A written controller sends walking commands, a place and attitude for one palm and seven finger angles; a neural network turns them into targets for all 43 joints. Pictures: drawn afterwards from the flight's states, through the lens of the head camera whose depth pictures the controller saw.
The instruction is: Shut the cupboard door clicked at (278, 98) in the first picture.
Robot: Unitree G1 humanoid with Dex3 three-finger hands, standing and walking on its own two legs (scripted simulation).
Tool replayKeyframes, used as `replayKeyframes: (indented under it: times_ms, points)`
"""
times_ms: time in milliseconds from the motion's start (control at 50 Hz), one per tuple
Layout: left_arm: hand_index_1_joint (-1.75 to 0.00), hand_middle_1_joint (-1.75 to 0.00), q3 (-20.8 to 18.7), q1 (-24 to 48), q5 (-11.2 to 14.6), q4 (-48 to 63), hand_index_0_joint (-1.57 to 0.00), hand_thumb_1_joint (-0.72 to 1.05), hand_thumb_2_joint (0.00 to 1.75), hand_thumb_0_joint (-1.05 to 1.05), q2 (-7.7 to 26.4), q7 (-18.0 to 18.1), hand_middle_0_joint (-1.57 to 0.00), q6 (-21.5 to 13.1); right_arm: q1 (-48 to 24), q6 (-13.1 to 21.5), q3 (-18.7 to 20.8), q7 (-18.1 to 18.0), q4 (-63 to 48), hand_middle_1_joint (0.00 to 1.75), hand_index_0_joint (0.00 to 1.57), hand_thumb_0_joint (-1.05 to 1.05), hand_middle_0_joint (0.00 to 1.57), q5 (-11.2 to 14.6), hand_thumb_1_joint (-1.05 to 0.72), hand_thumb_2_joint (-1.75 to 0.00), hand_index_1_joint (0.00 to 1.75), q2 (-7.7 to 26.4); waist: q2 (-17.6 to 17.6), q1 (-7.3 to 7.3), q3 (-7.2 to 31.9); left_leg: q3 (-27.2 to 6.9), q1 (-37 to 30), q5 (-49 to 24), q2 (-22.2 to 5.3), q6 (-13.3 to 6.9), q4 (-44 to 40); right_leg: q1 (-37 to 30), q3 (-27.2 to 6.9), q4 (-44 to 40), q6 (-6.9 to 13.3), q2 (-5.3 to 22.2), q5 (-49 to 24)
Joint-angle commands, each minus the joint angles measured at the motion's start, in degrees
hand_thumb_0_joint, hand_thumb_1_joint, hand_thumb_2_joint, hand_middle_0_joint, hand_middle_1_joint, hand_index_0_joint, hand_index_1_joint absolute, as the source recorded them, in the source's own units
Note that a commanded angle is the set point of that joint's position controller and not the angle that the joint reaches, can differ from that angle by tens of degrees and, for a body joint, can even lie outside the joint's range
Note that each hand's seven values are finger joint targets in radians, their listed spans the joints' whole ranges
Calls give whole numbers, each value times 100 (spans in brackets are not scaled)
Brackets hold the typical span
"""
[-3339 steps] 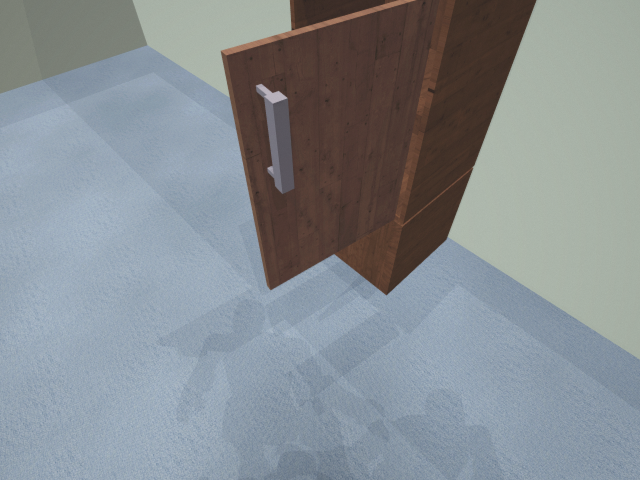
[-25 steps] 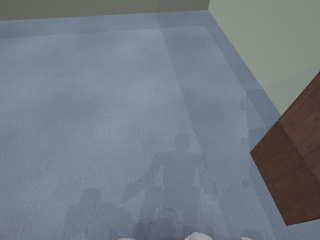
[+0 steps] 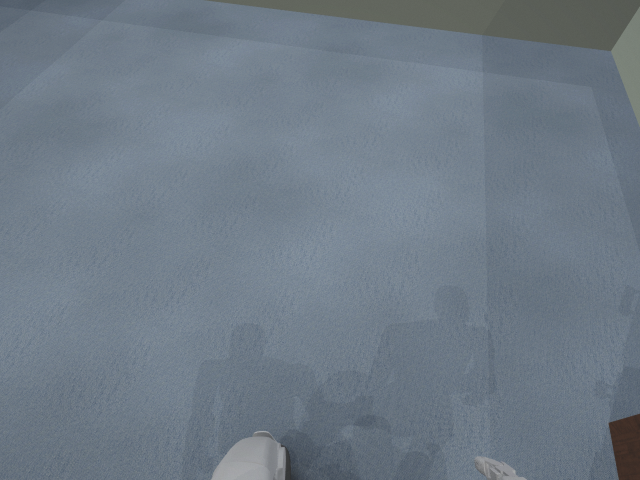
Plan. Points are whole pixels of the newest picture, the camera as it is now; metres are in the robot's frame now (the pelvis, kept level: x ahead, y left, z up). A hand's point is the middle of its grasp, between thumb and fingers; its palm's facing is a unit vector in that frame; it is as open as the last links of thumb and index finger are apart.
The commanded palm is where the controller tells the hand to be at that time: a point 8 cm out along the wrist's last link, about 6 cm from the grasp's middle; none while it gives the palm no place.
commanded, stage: walk to a spot facing it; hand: left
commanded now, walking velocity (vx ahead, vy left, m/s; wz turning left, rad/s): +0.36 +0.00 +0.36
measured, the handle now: out of the picture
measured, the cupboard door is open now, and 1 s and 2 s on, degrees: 0 0 0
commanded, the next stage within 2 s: turn to face it in 0.34 s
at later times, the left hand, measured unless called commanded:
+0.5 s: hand (217, 380) +0.25 +0.18 -0.15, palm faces +0.17 -0.96 -0.23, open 7.4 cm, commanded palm none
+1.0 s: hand (223, 311) +0.38 +0.21 -0.17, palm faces -0.01 -0.98 -0.21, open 7.4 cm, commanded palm none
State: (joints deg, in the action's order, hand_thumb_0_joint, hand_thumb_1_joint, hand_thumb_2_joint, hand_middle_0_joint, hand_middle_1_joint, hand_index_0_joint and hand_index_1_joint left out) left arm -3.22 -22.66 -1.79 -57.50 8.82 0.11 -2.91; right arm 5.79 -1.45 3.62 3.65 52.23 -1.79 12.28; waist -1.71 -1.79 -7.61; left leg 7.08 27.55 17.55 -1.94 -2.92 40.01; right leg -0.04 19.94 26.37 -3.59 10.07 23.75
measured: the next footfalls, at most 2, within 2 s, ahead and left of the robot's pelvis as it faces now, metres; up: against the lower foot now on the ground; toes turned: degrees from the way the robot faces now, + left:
left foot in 0.04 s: +0.14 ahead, +0.12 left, +0.00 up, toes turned +7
right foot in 0.38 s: +0.28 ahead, -0.11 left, +0.00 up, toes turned -1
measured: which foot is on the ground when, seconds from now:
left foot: up 0.00-0.02, down 0.04-0.38, up 0.40-0.68, down 0.70-1.00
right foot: down 0.00-0.02, up 0.04-0.36, down 0.38-0.72, up 0.74-1.00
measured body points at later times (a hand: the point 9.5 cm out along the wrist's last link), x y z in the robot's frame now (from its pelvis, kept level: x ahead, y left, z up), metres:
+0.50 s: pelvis +0.20 -0.01 +0.00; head +0.22 -0.03 +0.45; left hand +0.24 +0.23 -0.13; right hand +0.23 -0.25 -0.17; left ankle +0.12 +0.11 -0.65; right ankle +0.24 -0.11 -0.73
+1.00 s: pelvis +0.30 +0.01 -0.01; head +0.33 +0.01 +0.44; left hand +0.38 +0.26 -0.15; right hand +0.36 -0.23 -0.15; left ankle +0.30 +0.13 -0.73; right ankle +0.30 -0.09 -0.72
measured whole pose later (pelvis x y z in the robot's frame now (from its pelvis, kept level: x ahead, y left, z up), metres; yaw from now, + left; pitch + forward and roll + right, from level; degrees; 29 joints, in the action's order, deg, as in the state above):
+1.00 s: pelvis +0.30 +0.01 -0.01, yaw -6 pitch -1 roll -1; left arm -5.5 -11.8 -1.4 -54.7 10.7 -1.3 3.1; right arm 9.1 -1.5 3.0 -1.6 55.1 -1.7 11.1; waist 1.7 -1.4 -5.1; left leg 13.1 13.2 20.3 -8.1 0.6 35.6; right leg 18.6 6.2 39.2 -1.1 1.1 18.8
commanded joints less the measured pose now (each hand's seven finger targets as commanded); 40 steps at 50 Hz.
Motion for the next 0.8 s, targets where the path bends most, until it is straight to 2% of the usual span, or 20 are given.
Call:
replayKeyframes:
  times_ms: [0,20,40,80,120,280,320,340,360,380,400,440,480,520,560,640,660,700,720,780]
  points:
    - [-30,-30,-264,-59,88,575,-20,90,90,0,986,-44,-20,-55,1945,276,369,-196,-80,30,20,0,20,-90,-90,-90,30,1461,1347,1156,1759,-2212,-4109,252,-1114,-832,-1383,2850,-185,3669,154,82,-1055]
    - [-30,-30,-174,646,80,1029,-20,90,90,0,872,-72,-20,-44,2442,258,458,-293,65,30,20,0,20,-11,-90,-90,30,1857,1438,1339,1819,-3912,-4429,-194,-2163,-1368,-2186,4154,-1060,4729,143,-386,992]
    - [-30,-30,-204,969,67,1226,-20,90,90,0,823,-38,-20,-57,2255,256,428,-343,59,30,20,0,20,12,-90,-90,30,1860,465,1156,1416,-3938,-3588,661,-2436,-1414,-2376,4335,-1606,4976,254,-218,813]
    - [-30,-30,-226,813,-3,956,-20,90,90,0,676,-33,-20,32,1253,322,241,-400,-208,30,20,0,20,11,-90,-90,30,1262,1186,714,741,-3035,-1960,1832,-1806,-949,-2700,4022,-1821,4630,265,22,180]
    - [-30,-30,-235,410,-47,704,-20,90,90,0,644,-115,-20,125,769,380,111,-442,-252,30,20,0,20,-19,-90,-90,30,874,1194,333,609,-2276,-1062,1417,-1364,-764,-2747,3325,-1840,3946,234,5,-206]
    - [-30,-30,-189,636,-33,752,-20,90,90,0,625,-183,-20,134,820,374,135,-392,11,30,20,0,20,13,-90,-90,30,802,606,94,408,-1634,-552,1194,-930,-737,-2560,1752,-1391,1399,83,-569,-1049]
    - [-30,-30,-245,143,-46,605,-20,90,90,0,750,-170,-20,78,739,346,120,-379,53,30,20,0,20,34,-90,-90,30,678,447,-176,407,-1457,-167,1255,-626,-545,-1889,834,-1340,799,99,-751,-1182]
    - [-30,-30,-318,-321,-65,496,-20,90,90,0,1000,-135,-20,14,739,352,105,-371,32,30,20,0,20,69,-90,-90,30,523,-82,-401,460,-1196,363,1314,-224,-345,-897,73,-1851,197,198,-438,-608]
    - [-30,-30,-422,-898,-122,406,-20,90,90,0,1560,-70,-20,-72,873,378,34,-325,-74,30,20,0,20,123,-90,-90,30,146,-1655,-622,761,-524,1121,1530,578,-44,1189,-539,-3831,-935,665,976,507]
    - [-30,-30,-425,-886,-52,476,-20,90,90,0,1744,-22,-20,-30,868,365,69,-304,-237,30,20,0,20,71,-90,-90,30,164,-1694,-512,827,-825,1463,1877,548,-33,2601,-301,-5105,-1780,1136,1824,1463]
    - [-30,-30,-411,-359,-29,593,-20,90,90,0,1556,44,-20,-35,938,327,139,-311,-153,30,20,0,20,44,-90,-90,30,336,-1486,-210,606,-1114,1522,1196,262,-15,3342,222,-5230,-1992,1100,1825,1858]
    - [-30,-30,-200,400,-18,706,-20,90,90,0,814,94,-20,-84,859,331,81,-292,58,30,20,0,20,11,-90,-90,30,214,-558,110,234,-1164,1120,104,-153,95,3316,1138,-3600,-1680,1072,1262,58]
    - [-30,-30,-80,385,-7,550,-20,90,90,0,545,116,-20,-172,1175,303,-32,-301,262,30,20,0,20,18,-90,-90,30,-78,-555,283,495,-819,528,-4,-218,218,2491,1092,-2379,-1187,1083,811,-3055]
    - [-30,-30,-51,194,-7,328,-20,90,90,0,552,128,-20,-179,1300,272,-104,-323,371,30,20,0,20,42,-90,-90,30,-273,-631,298,814,-415,63,231,-155,341,1277,704,-1894,-760,1112,524,-4960]
    - [-30,-30,-64,58,6,147,-20,90,90,0,629,139,-20,-126,1154,290,-176,-348,370,30,20,0,20,74,-90,-90,30,-386,-639,158,988,-87,-374,174,54,419,214,366,-1969,-495,1162,303,-5635]
    - [-30,-30,-139,275,109,74,-20,90,90,0,808,132,-20,65,1174,333,-157,-442,447,30,20,0,20,96,-90,-90,30,-52,-746,295,1006,-69,-1710,-1026,100,458,-1310,936,-2299,-86,935,14,-4355]
    - [-30,-30,-130,298,124,124,-20,90,90,0,699,118,-20,123,1267,360,-113,-481,472,30,20,0,20,89,-90,-90,30,223,-210,333,1057,-306,-2373,-1851,-260,365,-1487,1512,-2235,148,725,-230,-3421]
    - [-30,-30,-89,268,113,258,-20,90,90,0,385,109,-20,228,1675,311,45,-564,500,30,20,0,20,43,-90,-90,30,950,1430,484,1112,-1700,-2806,-3281,-1994,-478,-1653,2481,-1678,1438,345,-1011,473]
    - [-30,-30,-112,561,108,353,-20,90,90,0,407,84,-20,322,1633,281,36,-646,513,30,20,0,20,-9,-90,-90,30,908,1574,579,876,-1972,-2811,-3294,-2297,-798,-2011,2981,-1681,2421,268,-1082,1361]
    - [-30,-30,-225,822,91,356,-20,90,90,0,464,-18,-20,443,1017,210,13,-691,265,30,20,0,20,-3,-90,-90,30,696,1418,338,771,-1203,-2307,-3305,-2087,-770,-1943,2934,-1885,3204,232,-694,864]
